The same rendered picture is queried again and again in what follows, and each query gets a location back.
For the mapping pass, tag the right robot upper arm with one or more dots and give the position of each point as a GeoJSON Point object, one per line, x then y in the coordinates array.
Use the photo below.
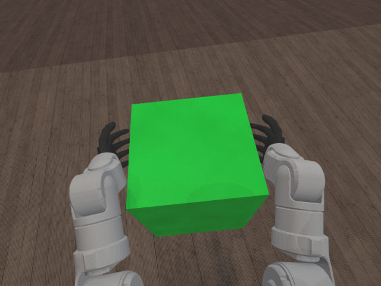
{"type": "Point", "coordinates": [295, 274]}

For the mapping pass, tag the robot left forearm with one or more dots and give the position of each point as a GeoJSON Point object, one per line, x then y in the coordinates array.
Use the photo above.
{"type": "Point", "coordinates": [95, 208]}

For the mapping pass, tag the left robot upper arm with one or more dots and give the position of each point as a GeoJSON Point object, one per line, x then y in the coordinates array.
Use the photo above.
{"type": "Point", "coordinates": [123, 278]}

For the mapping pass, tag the right robot hand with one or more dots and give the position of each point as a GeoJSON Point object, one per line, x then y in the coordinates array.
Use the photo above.
{"type": "Point", "coordinates": [274, 134]}

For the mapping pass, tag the carton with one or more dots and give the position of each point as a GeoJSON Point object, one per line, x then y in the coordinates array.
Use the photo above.
{"type": "Point", "coordinates": [193, 166]}

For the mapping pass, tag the left robot hand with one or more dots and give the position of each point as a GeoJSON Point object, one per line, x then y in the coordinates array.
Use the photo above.
{"type": "Point", "coordinates": [106, 142]}

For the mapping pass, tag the robot right forearm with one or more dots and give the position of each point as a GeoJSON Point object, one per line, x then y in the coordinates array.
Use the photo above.
{"type": "Point", "coordinates": [299, 200]}

